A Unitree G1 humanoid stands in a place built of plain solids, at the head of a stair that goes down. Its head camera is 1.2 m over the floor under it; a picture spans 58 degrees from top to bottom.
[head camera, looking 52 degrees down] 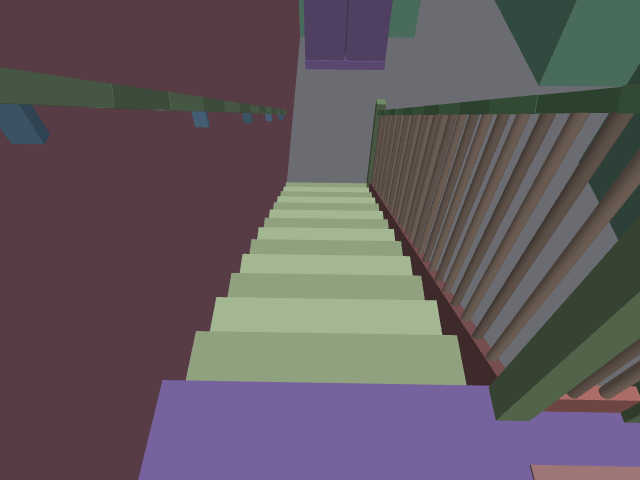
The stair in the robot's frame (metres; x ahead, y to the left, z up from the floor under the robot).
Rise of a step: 0.17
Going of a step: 0.23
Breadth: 0.90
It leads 1 degrees to the right of straight ahead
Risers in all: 14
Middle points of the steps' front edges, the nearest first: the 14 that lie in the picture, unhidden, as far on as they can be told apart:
0.43 -0.01 0.00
0.66 -0.02 -0.17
0.90 -0.02 -0.34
1.13 -0.03 -0.51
1.37 -0.03 -0.68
1.60 -0.04 -0.85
1.83 -0.04 -1.02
2.07 -0.05 -1.19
2.30 -0.05 -1.36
2.54 -0.05 -1.53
2.77 -0.06 -1.70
3.00 -0.06 -1.87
3.24 -0.07 -2.04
3.47 -0.07 -2.21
